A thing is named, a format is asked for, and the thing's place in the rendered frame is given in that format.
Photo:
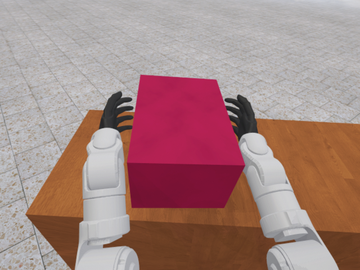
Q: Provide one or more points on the left robot hand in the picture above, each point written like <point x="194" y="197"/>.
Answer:
<point x="109" y="117"/>

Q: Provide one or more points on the pedestal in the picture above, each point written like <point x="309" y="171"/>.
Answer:
<point x="321" y="161"/>

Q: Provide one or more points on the robot right upper arm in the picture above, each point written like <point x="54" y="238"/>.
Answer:
<point x="301" y="255"/>

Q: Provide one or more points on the robot left forearm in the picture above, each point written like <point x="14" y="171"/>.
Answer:
<point x="104" y="213"/>

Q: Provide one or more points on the robot right forearm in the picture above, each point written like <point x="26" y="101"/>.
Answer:
<point x="281" y="216"/>

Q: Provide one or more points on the carton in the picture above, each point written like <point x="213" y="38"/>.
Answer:
<point x="183" y="152"/>

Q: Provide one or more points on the right robot hand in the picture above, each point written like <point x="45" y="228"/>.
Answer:
<point x="246" y="122"/>

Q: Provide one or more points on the robot left upper arm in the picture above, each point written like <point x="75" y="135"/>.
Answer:
<point x="109" y="258"/>

